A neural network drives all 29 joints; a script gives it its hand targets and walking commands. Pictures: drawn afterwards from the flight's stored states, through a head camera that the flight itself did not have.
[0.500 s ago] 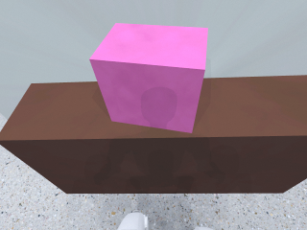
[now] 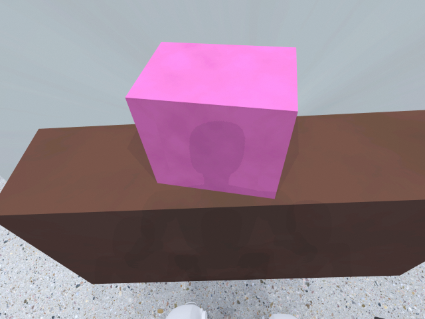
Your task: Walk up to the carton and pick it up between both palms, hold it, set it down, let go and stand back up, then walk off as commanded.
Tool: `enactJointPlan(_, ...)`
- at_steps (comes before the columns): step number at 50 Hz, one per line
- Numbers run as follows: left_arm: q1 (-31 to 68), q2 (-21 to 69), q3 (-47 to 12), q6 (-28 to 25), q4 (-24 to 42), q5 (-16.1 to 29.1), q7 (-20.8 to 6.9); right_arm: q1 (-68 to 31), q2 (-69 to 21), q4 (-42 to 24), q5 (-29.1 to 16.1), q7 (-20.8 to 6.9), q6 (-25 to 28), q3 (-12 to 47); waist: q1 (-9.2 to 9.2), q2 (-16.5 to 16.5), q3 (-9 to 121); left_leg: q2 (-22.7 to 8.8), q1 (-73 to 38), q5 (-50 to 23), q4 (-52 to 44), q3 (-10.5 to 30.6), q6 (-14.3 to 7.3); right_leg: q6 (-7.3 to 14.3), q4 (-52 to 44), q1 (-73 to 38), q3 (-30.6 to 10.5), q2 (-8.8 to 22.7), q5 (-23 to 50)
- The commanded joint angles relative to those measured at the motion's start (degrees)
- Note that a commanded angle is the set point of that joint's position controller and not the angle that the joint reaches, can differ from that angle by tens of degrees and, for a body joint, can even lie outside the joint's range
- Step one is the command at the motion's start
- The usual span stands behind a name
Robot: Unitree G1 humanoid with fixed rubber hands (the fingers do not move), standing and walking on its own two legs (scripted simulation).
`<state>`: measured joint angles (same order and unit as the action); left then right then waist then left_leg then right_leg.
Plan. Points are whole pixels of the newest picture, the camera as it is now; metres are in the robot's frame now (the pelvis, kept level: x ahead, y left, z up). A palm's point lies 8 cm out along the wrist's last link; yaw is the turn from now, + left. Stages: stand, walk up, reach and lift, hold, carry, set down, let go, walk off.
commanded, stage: walk up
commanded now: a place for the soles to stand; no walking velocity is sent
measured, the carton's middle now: (219, 122) +0.54 +0.01 +0.06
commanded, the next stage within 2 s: none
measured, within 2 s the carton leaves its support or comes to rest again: neither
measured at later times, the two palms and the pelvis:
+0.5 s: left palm out of the picture +0.07 +0.31 -0.09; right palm out of the picture +0.07 -0.30 -0.11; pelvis +0.00 +0.01 +0.00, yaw -2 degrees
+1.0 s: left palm out of the picture +0.10 +0.38 -0.09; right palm out of the picture +0.11 -0.26 -0.10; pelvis +0.03 +0.05 +0.00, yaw -2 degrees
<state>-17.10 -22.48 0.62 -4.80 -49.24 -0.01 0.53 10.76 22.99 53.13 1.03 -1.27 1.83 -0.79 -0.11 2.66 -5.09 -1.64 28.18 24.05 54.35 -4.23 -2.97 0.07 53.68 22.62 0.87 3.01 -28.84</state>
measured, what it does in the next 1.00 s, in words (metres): lifts its right foot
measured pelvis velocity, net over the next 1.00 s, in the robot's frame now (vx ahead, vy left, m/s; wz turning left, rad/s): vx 0.03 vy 0.05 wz -0.04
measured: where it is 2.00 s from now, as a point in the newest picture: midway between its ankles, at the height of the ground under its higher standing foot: outside the picture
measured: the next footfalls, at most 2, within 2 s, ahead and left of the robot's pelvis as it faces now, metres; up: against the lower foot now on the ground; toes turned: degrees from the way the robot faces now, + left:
right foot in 1.16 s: +0.11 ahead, -0.10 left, +0.00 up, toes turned -5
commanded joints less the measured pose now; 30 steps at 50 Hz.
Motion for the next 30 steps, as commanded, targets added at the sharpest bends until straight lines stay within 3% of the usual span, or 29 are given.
enactJointPlan(1,1.3,-13.2,3.9,-1.0,-0.5,-0.1,2.1,-3.9,16.8,-3.7,-0.6,1.5,1.7,-5.0,-0.54,3.1,7.3,-13.7,-10.8,-14.6,-21.9,26.3,-9.6,3.1,-8.5,2.7,-1.0,0.1,6.7)
enactJointPlan(2,0.1,-13.9,4.0,-1.5,-0.8,-0.3,2.0,-6.0,15.3,-4.3,-0.8,1.4,1.5,-4.5,-1.52,1.4,8.3,-10.9,-7.0,-15.4,-18.4,20.6,-7.1,3.8,-11.4,-2.4,-2.7,0.8,13.5)
enactJointPlan(3,-0.1,-15.4,4.3,-1.8,-0.6,-0.5,1.9,-7.6,13.5,-5.1,-1.2,1.3,1.3,-4.0,-1.81,-2.7,8.8,-6.9,-2.9,-16.2,-13.2,14.0,-4.2,5.3,-15.6,-6.0,-7.4,3.2,17.8)
enactJointPlan(4,-0.2,-17.6,4.8,-2.0,-0.6,-0.6,2.0,-8.4,12.2,-5.5,-1.3,1.3,1.2,-3.8,-1.58,-5.7,9.2,-3.1,-1.1,-16.7,-7.3,8.2,-1.6,7.8,-18.2,-6.8,-14.9,7.2,19.7)
enactJointPlan(5,0.2,-19.3,5.2,-1.9,-0.5,-0.4,2.1,-8.0,11.5,-5.6,-1.1,1.4,1.0,-3.7,-0.79,-7.1,9.0,-1.7,-1.2,-13.6,-4.5,5.5,-0.2,10.2,-19.6,-5.7,-20.3,10.9,20.1)
enactJointPlan(6,1.8,-20.0,5.3,-1.7,0.0,-0.4,2.2,-7.1,11.6,-5.1,-1.0,1.4,0.9,-3.8,-0.11,-7.3,8.1,-1.4,-1.4,-10.2,-5.1,5.1,0.0,11.6,-19.2,-4.3,-21.7,12.2,19.2)
enactJointPlan(7,3.4,-19.8,5.1,-1.4,0.4,-0.4,2.3,-6.0,12.2,-4.4,-0.8,1.4,1.0,-4.1,0.67,-7.5,7.6,-1.7,-3.3,-9.3,-6.9,5.5,-0.4,11.3,-17.7,-2.2,-20.3,11.7,18.6)
enactJointPlan(8,5.2,-18.5,4.7,-1.2,0.8,-0.5,2.4,-4.1,13.0,-3.8,-0.8,1.4,1.2,-4.5,1.87,-7.0,7.9,-2.8,-7.1,-9.8,-9.7,7.0,-1.2,9.7,-15.4,1.1,-16.9,9.8,17.5)
enactJointPlan(9,7.0,-16.3,4.2,-0.9,1.4,-0.4,2.3,-2.1,14.1,-3.3,-0.6,1.4,1.5,-4.9,2.86,-4.1,8.4,-5.1,-11.3,-8.3,-14.9,12.1,-2.9,7.2,-11.3,5.3,-11.4,6.1,16.3)
enactJointPlan(10,7.3,-13.8,3.8,-0.4,1.4,-0.4,2.2,-1.6,15.7,-3.1,-0.5,1.4,1.7,-5.2,2.64,1.1,8.2,-9.4,-13.3,-4.1,-21.9,20.9,-5.3,4.5,-4.5,7.9,-3.6,1.6,13.9)
enactJointPlan(11,6.4,-12.6,3.8,0.1,0.9,-0.4,2.3,-1.2,17.0,-2.9,-0.5,1.5,1.8,-5.5,2.20,3.7,8.1,-14.4,-14.3,-1.4,-26.9,29.2,-8.3,2.6,0.2,9.2,0.6,-1.0,6.1)
enactJointPlan(12,5.1,-13.1,4.0,0.4,0.4,-0.3,2.4,-1.2,17.9,-2.8,-0.4,1.4,1.7,-5.7,1.89,3.7,6.7,-16.5,-14.4,0.2,-28.1,31.7,-10.6,2.6,-0.9,10.0,0.4,-1.1,-0.4)
enactJointPlan(13,3.9,-13.4,4.0,0.3,0.0,-0.2,2.3,-2.4,18.0,-3.0,-0.4,1.4,1.5,-5.7,1.18,3.7,5.7,-16.6,-12.9,1.0,-27.9,31.2,-11.1,2.9,-3.2,8.9,0.1,-0.9,-1.9)
enactJointPlan(15,0.7,-13.7,4.1,-0.5,-0.9,-0.4,1.9,-5.7,16.6,-3.8,-0.3,1.3,1.0,-5.1,-0.77,2.8,5.9,-13.8,-7.1,1.0,-25.0,24.5,-8.3,3.7,-9.9,1.2,-0.8,-0.6,3.7)
enactJointPlan(16,-0.3,-14.4,4.3,-0.9,-1.1,-0.6,1.8,-7.3,15.1,-4.4,-0.5,1.1,0.8,-4.7,-1.43,0.6,6.2,-11.0,-3.6,0.5,-21.3,19.4,-5.9,4.4,-13.8,-2.3,-3.3,0.3,6.5)
enactJointPlan(17,-0.3,-15.9,4.5,-1.2,-0.9,-0.9,1.8,-8.6,13.5,-5.1,-0.8,1.0,0.6,-4.3,-1.58,-3.6,6.1,-6.7,0.2,-0.4,-15.7,13.4,-3.0,6.3,-18.8,-4.5,-9.6,2.9,7.8)
enactJointPlan(18,-0.3,-18.1,5.0,-1.5,-0.9,-0.9,1.9,-9.0,12.1,-5.5,-0.8,0.9,0.5,-4.1,-1.20,-6.8,6.4,-2.8,1.8,-1.4,-9.9,8.1,-0.7,8.8,-21.9,-5.0,-18.0,7.5,7.0)
enactJointPlan(19,0.4,-19.9,5.4,-1.4,-0.7,-0.6,1.9,-8.1,11.3,-5.3,-0.5,1.0,0.4,-4.1,-0.40,-8.8,6.6,-0.6,0.8,-1.4,-5.9,4.9,0.5,10.9,-23.7,-4.0,-24.2,11.5,6.6)
enactJointPlan(20,2.2,-20.6,5.5,-1.2,-0.1,-0.6,2.0,-7.0,11.4,-4.7,-0.4,1.0,0.4,-4.1,0.28,-8.4,5.9,-0.3,-0.5,-0.4,-6.4,4.5,0.5,12.2,-23.0,-2.1,-25.2,12.7,7.5)
enactJointPlan(21,4.0,-19.9,5.1,-1.0,0.4,-0.6,2.1,-5.6,12.0,-4.0,-0.3,1.0,0.6,-4.4,1.24,-7.7,5.8,-0.9,-3.8,-1.8,-8.8,5.2,0.0,11.6,-20.7,0.4,-22.6,11.6,9.5)
enactJointPlan(22,5.9,-18.1,4.6,-0.8,0.9,-0.7,2.1,-3.3,12.8,-3.3,-0.3,1.0,1.0,-4.8,2.63,-6.3,6.7,-2.5,-8.8,-4.6,-12.2,7.5,-0.9,9.5,-17.1,3.8,-17.8,9.2,12.3)
enactJointPlan(23,7.6,-15.6,4.0,-0.5,1.5,-0.5,2.1,-1.1,14.2,-3.0,-0.2,1.2,1.4,-5.1,3.50,-2.3,7.9,-6.0,-14.0,-4.9,-18.7,14.3,-2.9,6.4,-10.6,7.9,-10.4,4.6,14.5)
enactJointPlan(24,7.1,-12.7,3.7,0.0,1.4,-0.4,2.1,-0.5,15.9,-2.8,-0.2,1.3,1.7,-5.4,2.85,3.1,8.4,-11.5,-15.9,-2.8,-25.5,24.4,-5.7,3.5,-2.5,9.6,-1.8,-0.4,11.7)
enactJointPlan(25,6.1,-12.6,3.9,0.5,0.8,-0.4,2.3,0.2,17.2,-2.5,-0.2,1.4,1.8,-5.7,2.49,3.5,7.6,-15.9,-16.7,-2.8,-28.4,30.3,-8.7,2.3,-0.2,10.8,0.2,-1.3,3.1)
enactJointPlan(26,0.7,-15.1,4.4,-0.4,0.6,-0.4,2.9,3.6,20.6,-3.9,0.9,0.0,0.6,-7.8,3.23,9.9,6.2,-15.8,-19.2,5.9,-29.2,29.9,-11.5,3.5,2.7,14.8,4.0,-2.9,-6.8)
enactJointPlan(27,-0.4,-15.9,4.7,-0.7,0.3,-0.7,3.0,3.5,20.4,-4.4,1.3,-0.5,-0.1,-8.1,3.61,9.8,4.6,-17.1,-18.2,8.5,-29.9,32.1,-13.4,3.9,3.8,16.4,2.5,-2.4,-9.3)
enactJointPlan(28,-2.2,-16.2,5.0,-1.0,0.3,-0.6,3.0,2.2,19.8,-5.5,1.4,-0.7,-0.5,-8.2,2.75,9.1,3.5,-17.2,-14.8,9.2,-29.3,31.5,-13.5,4.3,1.5,13.8,1.6,-1.6,-8.4)
enactJointPlan(29,-5.4,-16.1,5.1,-1.5,-0.6,-0.5,3.0,-0.6,19.1,-6.5,1.3,-0.9,-0.9,-7.9,0.74,8.4,3.2,-16.1,-9.5,9.3,-27.3,27.9,-12.0,5.0,-4.1,7.6,1.4,-1.3,-5.0)
enactJointPlan(30,-9.2,-16.2,5.4,-2.1,-1.9,-0.6,3.0,-3.9,17.4,-7.7,1.1,-1.2,-1.3,-7.5,-1.83,6.4,3.8,-12.9,-2.3,9.8,-22.4,21.7,-9.0,5.9,-11.5,-1.2,0.2,-1.2,-1.5)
